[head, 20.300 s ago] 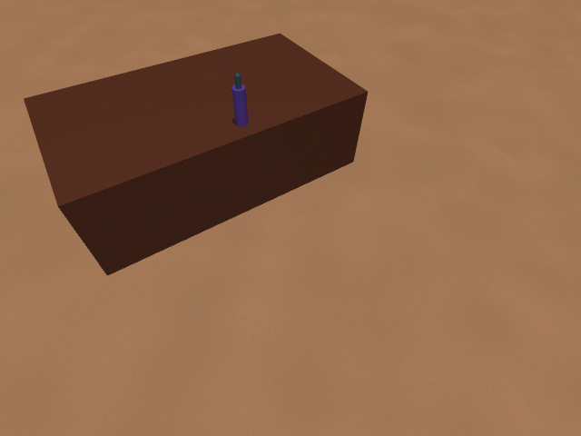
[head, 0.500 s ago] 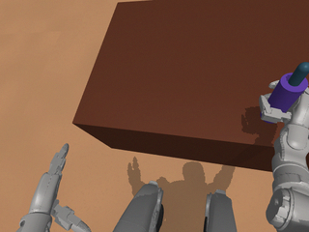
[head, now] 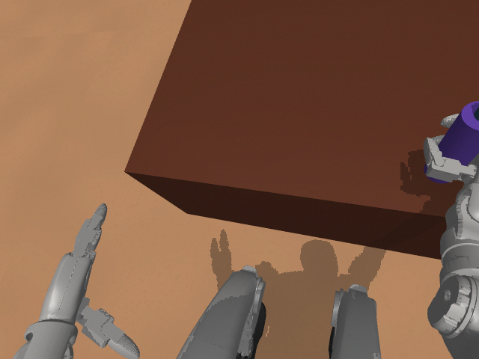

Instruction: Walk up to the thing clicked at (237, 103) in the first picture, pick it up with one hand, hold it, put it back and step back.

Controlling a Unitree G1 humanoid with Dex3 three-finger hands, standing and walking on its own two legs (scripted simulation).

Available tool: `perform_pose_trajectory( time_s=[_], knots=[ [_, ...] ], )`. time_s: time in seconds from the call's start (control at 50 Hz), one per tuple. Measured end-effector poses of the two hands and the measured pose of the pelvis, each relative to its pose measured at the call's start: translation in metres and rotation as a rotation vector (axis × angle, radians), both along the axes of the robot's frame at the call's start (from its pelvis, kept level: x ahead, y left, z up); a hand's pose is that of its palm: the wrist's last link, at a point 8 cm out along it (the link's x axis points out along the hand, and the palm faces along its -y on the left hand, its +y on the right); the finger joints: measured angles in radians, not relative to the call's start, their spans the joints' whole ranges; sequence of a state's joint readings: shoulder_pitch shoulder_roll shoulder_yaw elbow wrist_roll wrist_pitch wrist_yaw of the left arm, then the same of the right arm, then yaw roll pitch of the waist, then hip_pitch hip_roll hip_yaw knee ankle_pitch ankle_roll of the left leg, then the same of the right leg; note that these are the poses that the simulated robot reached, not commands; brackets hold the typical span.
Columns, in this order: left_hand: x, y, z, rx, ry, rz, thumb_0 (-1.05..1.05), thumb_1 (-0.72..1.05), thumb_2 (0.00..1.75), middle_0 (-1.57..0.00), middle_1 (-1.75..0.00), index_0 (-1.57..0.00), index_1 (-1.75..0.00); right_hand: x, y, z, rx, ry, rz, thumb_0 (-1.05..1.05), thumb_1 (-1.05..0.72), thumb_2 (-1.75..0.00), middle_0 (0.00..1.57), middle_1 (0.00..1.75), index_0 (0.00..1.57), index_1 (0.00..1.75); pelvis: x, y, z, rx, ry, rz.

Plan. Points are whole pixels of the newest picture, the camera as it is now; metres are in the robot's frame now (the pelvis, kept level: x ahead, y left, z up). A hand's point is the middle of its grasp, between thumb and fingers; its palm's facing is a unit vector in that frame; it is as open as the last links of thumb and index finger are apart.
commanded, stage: lower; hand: right
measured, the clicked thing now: (466, 137) +0.48 -0.24 -0.01
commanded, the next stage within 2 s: loosen in 0.72 s
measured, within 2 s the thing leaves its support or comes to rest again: rests again in 0.64 s
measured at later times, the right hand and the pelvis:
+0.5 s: hand (437, 160) +0.49 -0.23 -0.10, palm faces +0.28 +0.96 +0.00, open 6.8 cm; pelvis -0.02 +0.00 -0.04, yaw +1 degrees
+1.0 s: hand (439, 162) +0.49 -0.24 -0.12, palm faces +0.28 +0.96 +0.00, open 6.8 cm; pelvis -0.02 +0.00 -0.06, yaw +2 degrees
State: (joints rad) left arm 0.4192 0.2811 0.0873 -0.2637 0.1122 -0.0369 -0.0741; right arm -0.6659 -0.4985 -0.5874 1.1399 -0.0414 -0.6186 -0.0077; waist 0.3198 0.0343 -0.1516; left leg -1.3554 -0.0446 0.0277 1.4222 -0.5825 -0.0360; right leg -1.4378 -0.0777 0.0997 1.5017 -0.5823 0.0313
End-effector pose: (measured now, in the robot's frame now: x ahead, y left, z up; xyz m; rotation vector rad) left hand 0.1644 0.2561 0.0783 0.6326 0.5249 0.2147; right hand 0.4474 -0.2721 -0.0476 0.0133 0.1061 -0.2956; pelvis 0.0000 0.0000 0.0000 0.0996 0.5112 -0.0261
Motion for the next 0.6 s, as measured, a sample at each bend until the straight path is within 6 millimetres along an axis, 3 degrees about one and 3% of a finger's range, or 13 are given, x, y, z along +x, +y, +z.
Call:
perform_pose_trajectory(
  time_s=[0.2, 0.6],
  knots=[
    [-0.004, -0.004, 0.003, 0.073, -0.023, -0.034, -0.01, -0.53, 0.05, -0.06, -0.06, -0.07, -0.06, 0.001, -0.005, -0.032, -0.002, -0.007, 0.001, -0.04, 0.07, -1.18, 0.91, 1.13, 0.93, 1.13, -0.006, 0.001, -0.020, 0.009, 0.026, 0.005],
    [-0.018, 0.002, 0.000, 0.122, -0.059, -0.040, -0.01, -0.53, 0.04, -0.06, -0.05, -0.07, -0.06, 0.004, -0.003, -0.058, -0.001, 0.001, 0.011, -0.04, 0.07, -1.18, 0.91, 1.13, 0.93, 1.13, -0.018, 0.004, -0.045, 0.013, 0.039, 0.017]
  ],
)
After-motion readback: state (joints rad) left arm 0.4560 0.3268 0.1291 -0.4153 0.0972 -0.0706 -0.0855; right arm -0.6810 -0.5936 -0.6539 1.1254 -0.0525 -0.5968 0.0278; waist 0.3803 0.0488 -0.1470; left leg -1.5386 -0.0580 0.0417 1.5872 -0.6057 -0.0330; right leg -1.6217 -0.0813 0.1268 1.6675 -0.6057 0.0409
